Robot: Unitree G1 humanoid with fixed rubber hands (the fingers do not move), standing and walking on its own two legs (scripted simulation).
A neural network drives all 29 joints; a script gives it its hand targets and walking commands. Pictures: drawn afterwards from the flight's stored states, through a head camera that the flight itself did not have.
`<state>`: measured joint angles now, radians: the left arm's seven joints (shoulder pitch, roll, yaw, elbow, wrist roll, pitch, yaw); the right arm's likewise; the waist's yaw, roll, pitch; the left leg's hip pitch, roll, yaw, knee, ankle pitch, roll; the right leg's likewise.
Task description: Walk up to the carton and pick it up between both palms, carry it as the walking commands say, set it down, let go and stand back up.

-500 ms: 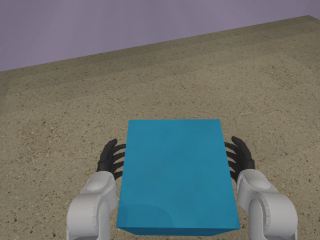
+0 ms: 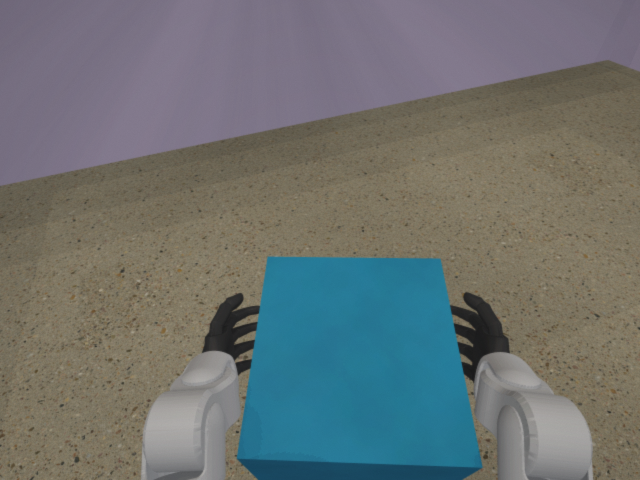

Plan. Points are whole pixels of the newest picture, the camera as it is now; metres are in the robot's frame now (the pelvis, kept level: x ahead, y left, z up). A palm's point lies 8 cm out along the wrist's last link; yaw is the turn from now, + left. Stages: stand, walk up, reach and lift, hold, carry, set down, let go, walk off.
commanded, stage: carry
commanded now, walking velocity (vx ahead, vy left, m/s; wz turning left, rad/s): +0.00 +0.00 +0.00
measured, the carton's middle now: (350, 385) +0.24 +0.00 +0.02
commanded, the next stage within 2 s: none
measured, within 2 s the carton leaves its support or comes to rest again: neither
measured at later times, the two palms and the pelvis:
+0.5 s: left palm (200, 371) +0.22 +0.16 +0.10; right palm (475, 372) +0.22 -0.13 +0.10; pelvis -0.02 +0.02 +0.01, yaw -1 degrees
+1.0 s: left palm (246, 349) +0.25 +0.11 +0.10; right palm (509, 349) +0.25 -0.18 +0.10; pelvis +0.00 -0.03 +0.01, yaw -1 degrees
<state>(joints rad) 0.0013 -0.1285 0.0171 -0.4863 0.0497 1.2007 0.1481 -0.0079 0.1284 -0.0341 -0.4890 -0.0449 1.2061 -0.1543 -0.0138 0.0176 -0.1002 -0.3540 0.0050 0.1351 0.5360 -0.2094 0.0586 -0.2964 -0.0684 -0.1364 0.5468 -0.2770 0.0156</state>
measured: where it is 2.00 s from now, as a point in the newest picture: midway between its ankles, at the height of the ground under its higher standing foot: outside the picture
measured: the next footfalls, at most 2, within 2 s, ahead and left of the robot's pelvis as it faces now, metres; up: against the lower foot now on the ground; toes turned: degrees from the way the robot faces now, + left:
none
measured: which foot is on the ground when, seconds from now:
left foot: down 0.00-1.00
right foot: down 0.00-1.00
